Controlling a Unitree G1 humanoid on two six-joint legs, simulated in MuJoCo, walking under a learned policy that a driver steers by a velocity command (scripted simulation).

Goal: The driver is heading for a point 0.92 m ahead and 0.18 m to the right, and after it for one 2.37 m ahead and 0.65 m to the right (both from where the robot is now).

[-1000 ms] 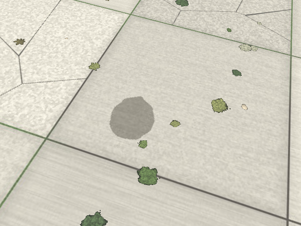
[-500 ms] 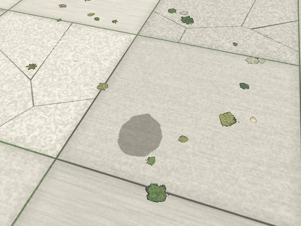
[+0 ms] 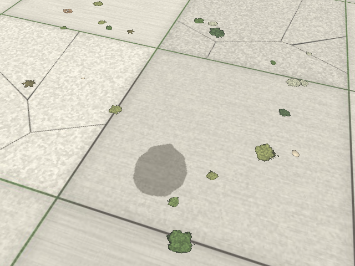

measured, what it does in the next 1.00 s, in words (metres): walks ahead: right foot, then left foot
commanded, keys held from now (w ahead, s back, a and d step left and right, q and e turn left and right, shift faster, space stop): w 0.48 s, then no key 0.52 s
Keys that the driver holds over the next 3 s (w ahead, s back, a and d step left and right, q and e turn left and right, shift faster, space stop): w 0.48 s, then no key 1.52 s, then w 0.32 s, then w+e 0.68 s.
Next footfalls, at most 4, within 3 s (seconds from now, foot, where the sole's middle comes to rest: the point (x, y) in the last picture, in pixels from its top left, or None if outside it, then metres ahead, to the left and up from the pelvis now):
0.44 right None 0.39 -0.13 -0.77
0.88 left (154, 265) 0.53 0.09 -0.77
2.78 right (213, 185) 0.89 -0.15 -0.77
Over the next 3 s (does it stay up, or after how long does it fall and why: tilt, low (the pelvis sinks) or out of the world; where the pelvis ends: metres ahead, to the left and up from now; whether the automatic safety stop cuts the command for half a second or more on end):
stays up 0.84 -0.08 0.01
